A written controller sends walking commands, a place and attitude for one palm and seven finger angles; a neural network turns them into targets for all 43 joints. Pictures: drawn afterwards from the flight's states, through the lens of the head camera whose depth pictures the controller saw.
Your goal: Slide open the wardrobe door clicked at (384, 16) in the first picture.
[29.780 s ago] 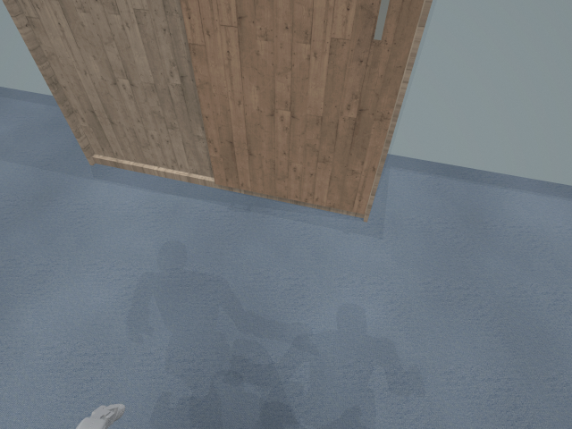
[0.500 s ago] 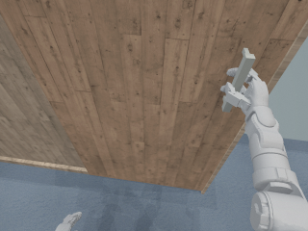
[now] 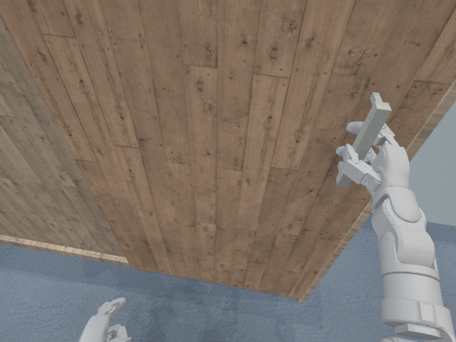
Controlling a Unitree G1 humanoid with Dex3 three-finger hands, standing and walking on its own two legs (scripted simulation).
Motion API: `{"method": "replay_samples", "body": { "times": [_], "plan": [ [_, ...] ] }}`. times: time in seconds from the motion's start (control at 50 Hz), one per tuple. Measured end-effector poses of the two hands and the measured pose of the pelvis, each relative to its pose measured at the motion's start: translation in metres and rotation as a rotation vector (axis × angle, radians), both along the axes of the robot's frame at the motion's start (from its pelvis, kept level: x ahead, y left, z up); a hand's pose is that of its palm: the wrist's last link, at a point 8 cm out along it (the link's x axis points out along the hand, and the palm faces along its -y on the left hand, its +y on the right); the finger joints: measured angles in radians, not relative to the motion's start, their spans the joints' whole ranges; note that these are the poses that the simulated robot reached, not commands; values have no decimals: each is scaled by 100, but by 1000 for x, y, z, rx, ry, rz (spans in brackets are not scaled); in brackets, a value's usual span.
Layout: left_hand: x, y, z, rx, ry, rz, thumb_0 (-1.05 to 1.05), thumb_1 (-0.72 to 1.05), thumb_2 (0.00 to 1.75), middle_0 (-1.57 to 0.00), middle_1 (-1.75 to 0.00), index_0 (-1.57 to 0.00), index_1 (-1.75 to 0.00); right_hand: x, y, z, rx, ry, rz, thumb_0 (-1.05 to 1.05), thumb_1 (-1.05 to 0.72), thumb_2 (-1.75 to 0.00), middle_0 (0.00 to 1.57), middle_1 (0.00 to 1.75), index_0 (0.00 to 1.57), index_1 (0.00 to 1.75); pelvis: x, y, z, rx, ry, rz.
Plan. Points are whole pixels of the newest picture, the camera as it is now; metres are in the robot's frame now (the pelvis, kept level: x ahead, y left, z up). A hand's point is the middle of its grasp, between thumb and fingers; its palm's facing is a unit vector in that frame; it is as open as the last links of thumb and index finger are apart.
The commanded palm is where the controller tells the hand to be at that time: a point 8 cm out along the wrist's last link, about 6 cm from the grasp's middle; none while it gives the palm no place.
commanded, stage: tug the door sideways, standing still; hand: right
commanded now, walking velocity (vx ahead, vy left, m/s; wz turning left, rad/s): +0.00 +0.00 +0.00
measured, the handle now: (357, 142) +0.45 -0.18 +0.15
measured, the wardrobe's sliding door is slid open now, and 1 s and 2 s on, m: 0.00 0.01 0.04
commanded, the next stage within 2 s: step sideways, sliding the door along in 0.86 s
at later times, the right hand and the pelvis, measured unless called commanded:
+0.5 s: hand (345, 161) +0.39 -0.15 +0.15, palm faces +0.16 +0.99 -0.01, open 5.9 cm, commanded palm +0.36 -0.15 +0.16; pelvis -0.01 +0.00 +0.00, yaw -6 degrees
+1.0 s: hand (341, 162) +0.39 -0.14 +0.15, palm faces +0.12 +0.99 -0.03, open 5.9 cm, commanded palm +0.37 -0.18 +0.16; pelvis -0.03 -0.01 -0.01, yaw -6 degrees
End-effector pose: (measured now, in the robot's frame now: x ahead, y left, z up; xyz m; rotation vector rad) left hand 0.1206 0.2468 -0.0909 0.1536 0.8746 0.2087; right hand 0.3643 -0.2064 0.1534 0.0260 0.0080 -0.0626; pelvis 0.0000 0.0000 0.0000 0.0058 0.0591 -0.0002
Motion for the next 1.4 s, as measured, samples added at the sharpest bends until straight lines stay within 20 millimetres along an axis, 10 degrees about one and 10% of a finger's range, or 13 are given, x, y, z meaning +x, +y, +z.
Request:
{"method": "replay_samples", "body": {
  "times": [0.3, 1.0, 1.4],
  "plan": [
    [35, -23, -9, 1, 22, -149, 1, 91, 90, -20, -29, -20, -30, 0, 5, 3, -16, 36, -82, 2, -74, -84, 28, 131, 32, 137, 0, 0, 1, 3, 3, -83],
    [-27, -33, -26, -3, 97, -173, 1, 91, 90, -20, -29, -20, -30, 1, 14, 1, -52, 7, -59, 1, -77, -82, 26, 134, 25, 140, -33, -10, -6, 7, 4, -105],
    [-6, 34, -46, 47, 162, -145, 1, 91, 90, -21, -30, -20, -30, 1, 23, -4, -149, -83, -198, -2, -76, -86, 40, 139, 20, 139, -18, 51, -18, -5, -90, -117]
  ]
}}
